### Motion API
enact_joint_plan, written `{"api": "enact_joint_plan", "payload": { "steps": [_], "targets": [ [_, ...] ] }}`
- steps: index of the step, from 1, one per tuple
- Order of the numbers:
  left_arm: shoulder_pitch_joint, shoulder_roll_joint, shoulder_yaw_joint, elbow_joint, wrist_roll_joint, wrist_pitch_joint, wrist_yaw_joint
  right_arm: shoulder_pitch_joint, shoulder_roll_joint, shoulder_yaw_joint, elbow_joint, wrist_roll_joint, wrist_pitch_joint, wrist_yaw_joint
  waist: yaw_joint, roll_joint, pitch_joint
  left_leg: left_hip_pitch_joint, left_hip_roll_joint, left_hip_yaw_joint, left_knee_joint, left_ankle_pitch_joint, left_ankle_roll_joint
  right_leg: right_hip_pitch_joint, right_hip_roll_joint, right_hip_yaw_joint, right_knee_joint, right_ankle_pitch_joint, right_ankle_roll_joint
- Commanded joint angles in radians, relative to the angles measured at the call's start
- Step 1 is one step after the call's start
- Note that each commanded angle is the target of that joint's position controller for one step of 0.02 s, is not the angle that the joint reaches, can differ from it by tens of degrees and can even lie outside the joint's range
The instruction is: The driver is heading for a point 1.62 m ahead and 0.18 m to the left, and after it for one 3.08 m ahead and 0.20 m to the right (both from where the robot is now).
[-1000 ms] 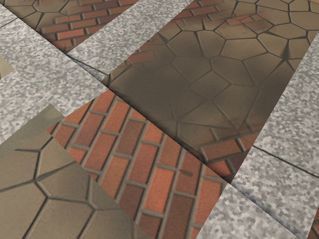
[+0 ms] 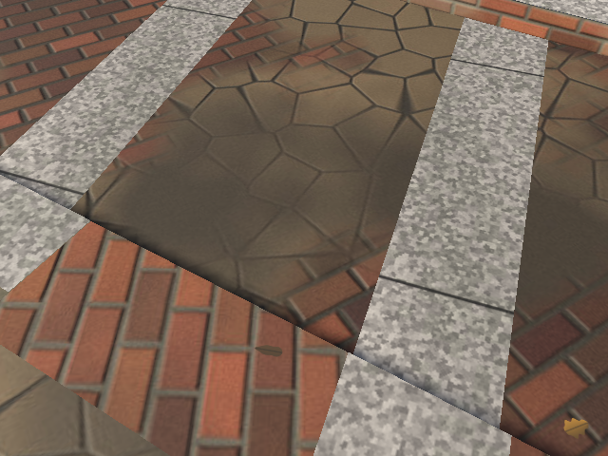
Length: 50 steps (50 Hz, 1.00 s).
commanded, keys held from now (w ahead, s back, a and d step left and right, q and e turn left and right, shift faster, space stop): no key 0.88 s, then w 0.04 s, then no key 0.08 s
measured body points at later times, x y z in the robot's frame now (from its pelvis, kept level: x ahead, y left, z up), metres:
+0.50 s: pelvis +0.00 +0.00 +0.00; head +0.01 +0.00 +0.45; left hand +0.02 +0.24 -0.16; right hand +0.03 -0.25 -0.15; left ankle +0.01 +0.10 -0.74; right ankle +0.00 -0.12 -0.74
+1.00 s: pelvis +0.02 +0.00 +0.00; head +0.02 +0.01 +0.45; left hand +0.00 +0.23 -0.16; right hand +0.01 -0.23 -0.16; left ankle +0.01 +0.10 -0.74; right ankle +0.00 -0.12 -0.74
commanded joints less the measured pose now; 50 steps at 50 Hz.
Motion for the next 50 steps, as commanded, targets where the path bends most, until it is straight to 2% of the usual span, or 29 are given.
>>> {"api": "enact_joint_plan", "payload": {
  "steps": [1, 12, 22, 44, 45, 46, 47, 49, 50],
  "targets": [
    [0.007, 0.101, 0.017, -0.005, -0.001, -0.013, 0.005, 0.009, -0.109, -0.024, -0.016, 0.0, -0.012, -0.003, -0.006, -0.006, -0.009, 0.01, 0.114, -0.125, -0.096, 0.023, 0.022, -0.031, -0.089, 0.085, -0.07, 0.085, -0.029],
    [0.028, 0.085, 0.004, 0.109, -0.003, -0.014, 0.013, 0.06, -0.099, -0.014, 0.102, 0.002, -0.013, -0.01, -0.006, 0.003, 0.007, 0.004, 0.11, -0.125, -0.108, 0.024, 0.018, -0.021, -0.097, 0.078, -0.086, 0.083, -0.037],
    [0.047, 0.058, -0.01, 0.173, -0.004, -0.014, 0.019, 0.101, -0.074, 0.0, 0.176, 0.002, -0.013, -0.016, -0.008, 0.0, 0.017, 0.004, 0.108, -0.122, -0.099, 0.045, 0.018, -0.027, -0.097, 0.069, -0.082, 0.094, -0.038],
    [0.096, 0.009, -0.026, 0.228, -0.004, -0.012, 0.028, 0.154, -0.022, 0.01, 0.25, 0.001, -0.015, -0.026, -0.007, 0.003, 0.03, 0.004, 0.103, -0.121, -0.088, 0.079, 0.021, -0.034, -0.097, 0.053, -0.061, 0.108, -0.033],
    [0.106, 0.001, -0.028, 0.232, -0.003, -0.011, 0.028, 0.163, -0.018, 0.011, 0.253, 0.0, -0.014, -0.026, -0.008, 0.007, 0.009, 0.011, 0.097, -0.123, -0.101, -0.01, 0.022, -0.028, -0.088, 0.046, -0.065, 0.041, -0.035],
    [0.107, 0.004, -0.026, 0.229, 0.0, -0.01, 0.028, 0.164, -0.032, 0.005, 0.253, -0.001, -0.011, -0.025, -0.01, 0.02, 0.019, 0.002, 0.09, -0.131, -0.111, -0.125, 0.028, -0.045, -0.067, 0.032, -0.047, -0.045, -0.04],
    [0.101, -0.001, -0.027, 0.226, 0.003, -0.009, 0.027, 0.154, -0.032, 0.004, 0.251, -0.003, -0.008, -0.026, -0.008, 0.028, 0.056, -0.027, 0.098, -0.146, -0.127, -0.152, 0.031, -0.066, -0.065, 0.031, -0.044, -0.043, -0.04],
    [0.107, -0.015, -0.031, 0.228, 0.003, -0.012, 0.027, 0.148, -0.01, 0.009, 0.252, -0.003, -0.01, -0.026, -0.005, 0.014, 0.085, -0.046, 0.101, -0.143, -0.126, -0.084, 0.029, -0.062, -0.078, 0.042, -0.056, 0.027, -0.036],
    [0.113, -0.014, -0.031, 0.231, 0.001, -0.016, 0.028, 0.157, -0.005, 0.01, 0.256, -0.002, -0.014, -0.027, -0.007, 0.0, 0.078, -0.031, 0.096, -0.131, -0.11, -0.018, 0.027, -0.054, -0.086, 0.046, -0.059, 0.065, -0.036]
  ]
}}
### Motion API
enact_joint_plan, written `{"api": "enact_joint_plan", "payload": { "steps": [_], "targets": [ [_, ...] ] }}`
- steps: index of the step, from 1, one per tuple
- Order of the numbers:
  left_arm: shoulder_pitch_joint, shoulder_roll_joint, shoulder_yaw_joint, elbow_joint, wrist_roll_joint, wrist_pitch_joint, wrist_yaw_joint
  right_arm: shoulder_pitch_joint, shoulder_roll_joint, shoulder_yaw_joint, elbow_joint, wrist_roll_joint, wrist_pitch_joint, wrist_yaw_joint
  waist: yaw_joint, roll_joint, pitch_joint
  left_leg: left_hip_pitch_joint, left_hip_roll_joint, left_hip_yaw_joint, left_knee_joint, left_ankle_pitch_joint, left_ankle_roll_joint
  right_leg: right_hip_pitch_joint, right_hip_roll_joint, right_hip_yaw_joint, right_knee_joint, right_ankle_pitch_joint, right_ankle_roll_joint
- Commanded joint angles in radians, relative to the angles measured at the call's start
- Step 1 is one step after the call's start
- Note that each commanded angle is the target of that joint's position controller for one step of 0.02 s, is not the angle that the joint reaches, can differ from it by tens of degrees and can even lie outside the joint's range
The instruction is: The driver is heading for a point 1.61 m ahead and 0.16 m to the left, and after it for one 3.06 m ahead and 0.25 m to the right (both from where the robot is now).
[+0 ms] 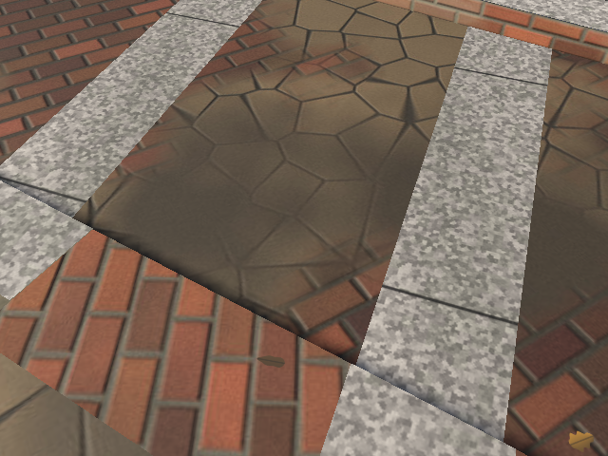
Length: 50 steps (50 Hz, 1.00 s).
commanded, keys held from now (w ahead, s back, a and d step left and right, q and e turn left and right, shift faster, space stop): no key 0.50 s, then w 0.50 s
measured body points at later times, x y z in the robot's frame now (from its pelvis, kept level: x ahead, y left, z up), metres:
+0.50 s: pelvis +0.01 +0.00 +0.00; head +0.02 +0.01 +0.45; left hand -0.01 +0.22 -0.16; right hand -0.01 -0.22 -0.16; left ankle -0.01 +0.09 -0.74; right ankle -0.01 -0.13 -0.74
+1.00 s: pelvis +0.13 -0.05 +0.00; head +0.14 -0.07 +0.45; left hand +0.06 +0.17 -0.14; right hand +0.17 -0.29 -0.16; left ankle +0.12 +0.07 -0.67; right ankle +0.07 -0.11 -0.74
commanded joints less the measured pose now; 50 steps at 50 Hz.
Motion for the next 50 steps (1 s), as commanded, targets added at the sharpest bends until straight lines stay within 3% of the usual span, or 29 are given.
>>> {"api": "enact_joint_plan", "payload": {
  "steps": [1, 7, 25, 27, 29, 31, 33, 35, 37, 39, 40, 41, 42, 43, 44, 45, 47, 50],
  "targets": [
    [0.061, 0.069, 0.007, -0.006, -0.002, -0.01, 0.004, 0.058, -0.075, -0.01, -0.009, 0.0, -0.011, -0.003, -0.001, -0.002, 0.083, -0.024, 0.109, -0.108, -0.093, 0.061, 0.023, -0.058, -0.076, 0.059, -0.068, 0.128, -0.039],
    [0.074, 0.068, 0.009, -0.004, -0.007, -0.012, 0.008, 0.075, -0.072, -0.011, -0.001, 0.003, -0.016, -0.006, 0.0, 0.003, 0.051, 0.023, 0.114, -0.096, -0.065, 0.192, 0.021, -0.032, -0.084, 0.055, -0.058, 0.192, -0.037],
    [0.088, 0.056, 0.013, -0.003, -0.007, -0.003, 0.013, 0.091, -0.057, -0.013, 0.007, 0.003, -0.011, -0.013, 0.002, 0.006, 0.059, 0.025, 0.116, -0.094, -0.06, 0.222, 0.02, -0.023, -0.088, 0.048, -0.05, 0.202, -0.032],
    [0.091, 0.052, 0.013, -0.004, -0.001, -0.002, 0.012, 0.098, -0.063, -0.017, 0.009, 0.001, -0.008, -0.011, -0.004, 0.015, 0.052, 0.025, 0.097, -0.099, -0.083, 0.002, 0.029, -0.038, -0.062, 0.033, -0.045, 0.045, -0.041],
    [0.079, 0.056, 0.02, -0.023, 0.008, 0.001, 0.006, 0.121, -0.106, -0.037, 0.008, 0.0, 0.004, -0.007, -0.018, 0.073, 0.088, 0.002, 0.107, -0.162, -0.109, -0.351, 0.076, -0.134, 0.001, -0.018, 0.061, -0.208, -0.065],
    [0.031, 0.03, 0.018, -0.066, 0.026, -0.005, -0.009, 0.202, -0.134, -0.054, 0.021, -0.001, 0.011, -0.002, -0.054, 0.145, 0.157, 0.003, 0.225, -0.343, -0.212, -0.62, 0.155, -0.299, 0.03, -0.081, 0.225, -0.295, -0.073],
    [-0.028, 0.025, 0.018, -0.113, 0.033, -0.026, -0.023, 0.227, -0.133, -0.062, 0.024, -0.01, 0.003, 0.003, -0.063, 0.142, 0.212, -0.055, 0.332, -0.473, -0.284, -0.63, 0.222, -0.356, -0.026, -0.108, 0.36, -0.237, -0.073],
    [-0.035, 0.037, 0.025, -0.14, 0.025, -0.048, -0.036, 0.195, -0.145, -0.069, 0.008, -0.02, -0.014, 0.009, -0.042, 0.115, 0.198, -0.043, 0.346, -0.46, -0.283, -0.498, 0.229, -0.385, -0.058, -0.09, 0.406, -0.248, -0.077],
    [-0.008, 0.04, 0.033, -0.149, 0.013, -0.065, -0.047, 0.146, -0.143, -0.071, -0.012, -0.01, -0.028, 0.013, -0.007, 0.1, 0.163, -0.068, 0.299, -0.352, -0.25, -0.368, 0.193, -0.287, -0.053, -0.11, 0.306, -0.207, -0.08],
    [0.136, 0.015, 0.039, -0.105, 0.001, -0.072, -0.048, 0.068, -0.14, -0.072, -0.037, 0.008, -0.035, 0.015, 0.075, 0.086, 0.13, -0.232, 0.215, -0.215, -0.156, -0.309, 0.148, 0.017, 0.002, -0.171, 0.109, -0.051, -0.086],
    [0.23, 0.025, 0.05, -0.069, 0.0, -0.071, -0.043, 0.054, -0.125, -0.069, -0.048, 0.004, -0.039, 0.017, 0.106, 0.046, 0.113, -0.323, 0.166, -0.163, -0.058, -0.299, 0.128, 0.17, 0.031, -0.169, 0.049, -0.053, -0.081],
    [0.33, 0.082, 0.066, -0.052, 0.013, -0.077, -0.034, 0.037, -0.075, -0.053, -0.068, -0.002, -0.05, 0.023, 0.147, -0.108, 0.087, -0.431, 0.082, -0.052, 0.195, -0.256, 0.091, 0.29, -0.118, 0.055, -0.086, -0.197, -0.096],
    [0.435, 0.189, 0.092, -0.046, 0.009, -0.076, -0.032, 0.029, -0.016, -0.037, -0.111, -0.002, -0.058, 0.031, 0.158, -0.307, 0.046, -0.58, -0.022, 0.076, 0.507, -0.304, 0.054, 0.334, -0.364, 0.497, -0.28, -0.501, -0.171],
    [0.383, 0.175, 0.089, -0.045, 0.009, -0.061, -0.03, 0.021, -0.092, -0.056, -0.121, -0.032, -0.055, 0.04, 0.108, -0.204, 0.115, -0.611, 0.026, 0.014, 0.682, -0.311, 0.069, 0.208, -0.408, 0.59, -0.298, -0.59, -0.222],
    [0.275, 0.138, 0.079, -0.087, 0.009, -0.063, -0.035, -0.007, -0.086, -0.055, -0.127, -0.033, -0.059, 0.051, 0.06, -0.085, 0.181, -0.63, 0.072, -0.018, 0.741, -0.209, 0.075, 0.13, -0.376, 0.504, -0.294, -0.538, -0.219],
    [0.211, 0.125, 0.074, -0.111, 0.009, -0.073, -0.038, -0.008, -0.062, -0.049, -0.123, -0.024, -0.066, 0.058, 0.035, -0.041, 0.183, -0.607, 0.096, -0.031, 0.733, -0.118, 0.069, 0.094, -0.33, 0.398, -0.3, -0.388, -0.206],
    [0.187, 0.084, 0.059, -0.12, 0.007, -0.093, -0.033, 0.003, -0.069, -0.055, -0.112, -0.023, -0.067, 0.068, 0.003, -0.028, 0.143, -0.557, 0.115, -0.015, 0.691, -0.018, 0.045, 0.109, -0.258, 0.234, -0.3, -0.1, -0.176],
    [0.279, 0.07, 0.048, -0.084, 0.004, -0.105, -0.027, -0.029, -0.068, -0.061, -0.124, -0.017, -0.048, 0.069, 0.0, -0.056, 0.097, -0.58, 0.095, 0.034, 0.675, 0.024, 0.026, 0.185, -0.219, 0.093, -0.248, 0.306, -0.163]
  ]
}}
Keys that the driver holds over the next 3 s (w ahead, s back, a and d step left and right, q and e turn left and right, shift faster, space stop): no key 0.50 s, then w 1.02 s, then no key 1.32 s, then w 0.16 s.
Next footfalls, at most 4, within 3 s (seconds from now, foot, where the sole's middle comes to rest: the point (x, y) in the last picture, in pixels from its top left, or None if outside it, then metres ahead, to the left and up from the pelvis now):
1.28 left None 0.45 0.02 -0.78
1.72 right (367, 411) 0.64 -0.12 -0.78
2.10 left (274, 401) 0.66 0.09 -0.78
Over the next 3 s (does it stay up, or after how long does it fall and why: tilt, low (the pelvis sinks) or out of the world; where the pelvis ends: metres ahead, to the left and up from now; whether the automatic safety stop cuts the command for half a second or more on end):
stays up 0.63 0.01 0.00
